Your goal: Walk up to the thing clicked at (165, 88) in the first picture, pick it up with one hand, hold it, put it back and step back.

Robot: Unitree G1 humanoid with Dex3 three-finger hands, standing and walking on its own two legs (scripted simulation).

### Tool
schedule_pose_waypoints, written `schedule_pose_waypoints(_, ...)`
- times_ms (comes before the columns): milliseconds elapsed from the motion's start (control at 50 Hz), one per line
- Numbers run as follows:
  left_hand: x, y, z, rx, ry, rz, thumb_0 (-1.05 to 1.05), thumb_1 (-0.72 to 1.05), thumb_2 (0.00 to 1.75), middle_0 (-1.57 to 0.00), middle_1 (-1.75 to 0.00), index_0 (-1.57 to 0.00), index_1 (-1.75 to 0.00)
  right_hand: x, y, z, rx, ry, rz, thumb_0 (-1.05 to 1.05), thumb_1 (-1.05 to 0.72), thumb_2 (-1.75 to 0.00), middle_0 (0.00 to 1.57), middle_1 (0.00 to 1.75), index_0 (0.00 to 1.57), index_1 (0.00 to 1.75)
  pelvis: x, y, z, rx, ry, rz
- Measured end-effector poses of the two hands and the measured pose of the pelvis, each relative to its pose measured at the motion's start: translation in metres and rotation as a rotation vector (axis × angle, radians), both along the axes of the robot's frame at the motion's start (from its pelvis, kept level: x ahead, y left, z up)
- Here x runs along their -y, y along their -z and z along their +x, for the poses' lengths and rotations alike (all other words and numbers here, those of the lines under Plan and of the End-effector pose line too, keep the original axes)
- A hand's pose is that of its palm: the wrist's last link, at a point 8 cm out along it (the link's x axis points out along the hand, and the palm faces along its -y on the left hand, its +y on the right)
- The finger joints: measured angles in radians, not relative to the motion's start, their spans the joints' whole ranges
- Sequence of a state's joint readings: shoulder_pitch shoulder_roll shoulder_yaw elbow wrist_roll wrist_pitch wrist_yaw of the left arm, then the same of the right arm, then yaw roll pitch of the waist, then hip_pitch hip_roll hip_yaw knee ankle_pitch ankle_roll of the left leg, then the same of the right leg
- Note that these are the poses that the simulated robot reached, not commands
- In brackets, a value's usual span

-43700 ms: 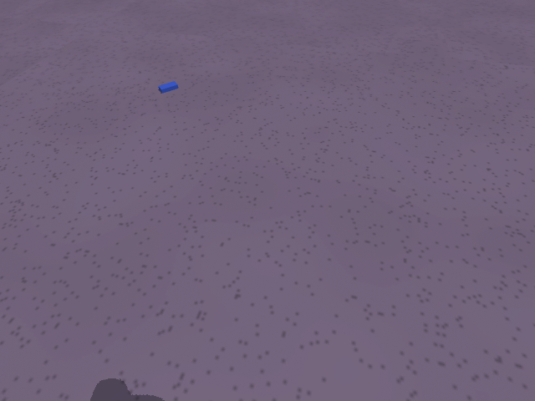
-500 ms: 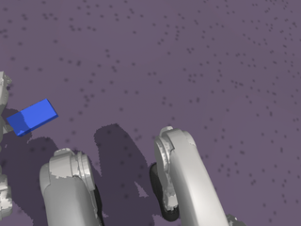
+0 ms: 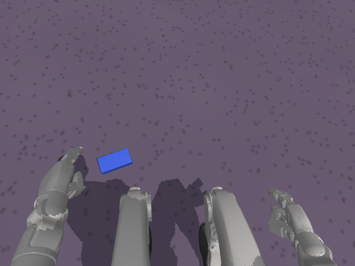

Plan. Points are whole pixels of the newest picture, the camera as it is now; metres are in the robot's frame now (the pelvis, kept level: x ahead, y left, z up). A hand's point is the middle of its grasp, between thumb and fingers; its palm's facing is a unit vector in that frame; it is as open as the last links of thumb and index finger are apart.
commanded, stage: home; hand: left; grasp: from above
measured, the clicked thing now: (115, 161) +0.47 +0.26 -0.49
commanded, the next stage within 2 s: none
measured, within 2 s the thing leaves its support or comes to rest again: neither
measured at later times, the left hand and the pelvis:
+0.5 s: hand (58, 203) +0.25 +0.20 +0.11, palm faces +0.11 -0.97 -0.22, open 7.4 cm; pelvis +0.07 +0.00 +0.18, yaw +4 degrees
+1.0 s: hand (41, 222) +0.22 +0.19 +0.16, palm faces +0.14 -0.97 -0.19, open 7.4 cm; pelvis +0.08 +0.00 +0.21, yaw +5 degrees
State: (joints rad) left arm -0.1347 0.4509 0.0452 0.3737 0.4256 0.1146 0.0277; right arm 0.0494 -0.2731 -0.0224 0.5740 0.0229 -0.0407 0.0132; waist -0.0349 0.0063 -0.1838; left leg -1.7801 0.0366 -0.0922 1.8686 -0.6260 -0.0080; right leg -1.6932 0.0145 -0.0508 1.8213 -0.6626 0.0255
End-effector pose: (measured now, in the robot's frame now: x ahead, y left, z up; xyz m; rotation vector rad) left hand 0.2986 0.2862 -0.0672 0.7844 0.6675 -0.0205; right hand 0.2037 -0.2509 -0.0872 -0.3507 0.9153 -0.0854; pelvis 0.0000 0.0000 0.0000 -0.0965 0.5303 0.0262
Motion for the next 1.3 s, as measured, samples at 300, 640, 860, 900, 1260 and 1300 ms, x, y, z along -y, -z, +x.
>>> schedule_pose_waypoints(300,0.023,-0.121,-0.056,-0.066,-0.331,-0.337,0.02,0.90,0.90,-0.20,-0.30,-0.21,-0.31,-0.035,-0.120,0.015,0.136,0.043,0.067,0.01,-0.90,-0.90,0.21,0.30,0.20,0.30,-0.001,-0.112,0.031,0.130,-0.035,0.019)
schedule_pose_waypoints(640,0.047,-0.248,-0.079,-0.046,-0.460,-0.510,0.02,0.90,0.90,-0.20,-0.30,-0.20,-0.30,-0.021,-0.230,0.024,0.276,0.124,0.005,0.01,-0.90,-0.90,0.21,0.30,0.20,0.30,-0.002,-0.205,0.081,0.295,-0.059,0.049)
schedule_pose_waypoints(860,0.049,-0.257,-0.094,-0.057,-0.474,-0.516,0.02,0.90,0.90,-0.20,-0.30,-0.20,-0.30,-0.025,-0.252,0.057,0.390,0.050,0.020,0.01,-0.90,-0.90,0.21,0.30,0.20,0.30,0.000,-0.213,0.084,0.343,-0.069,0.064)
schedule_pose_waypoints(900,0.049,-0.256,-0.096,-0.059,-0.477,-0.515,0.02,0.90,0.90,-0.20,-0.30,-0.20,-0.30,-0.027,-0.252,0.059,0.394,0.038,0.022,0.01,-0.90,-0.90,0.21,0.30,0.20,0.30,0.001,-0.213,0.084,0.347,-0.070,0.065)
schedule_pose_waypoints(1260,0.050,-0.257,-0.098,-0.052,-0.460,-0.510,0.02,0.90,0.90,-0.20,-0.30,-0.20,-0.30,-0.024,-0.242,0.037,0.344,0.054,0.017,0.01,-0.90,-0.90,0.21,0.30,0.20,0.30,0.001,-0.213,0.077,0.361,-0.066,0.066)
schedule_pose_waypoints(1300,0.050,-0.257,-0.098,-0.052,-0.459,-0.511,0.02,0.90,0.90,-0.20,-0.30,-0.20,-0.30,-0.024,-0.242,0.034,0.342,0.059,0.016,0.01,-0.90,-0.90,0.21,0.30,0.20,0.30,0.001,-0.212,0.076,0.362,-0.065,0.066)
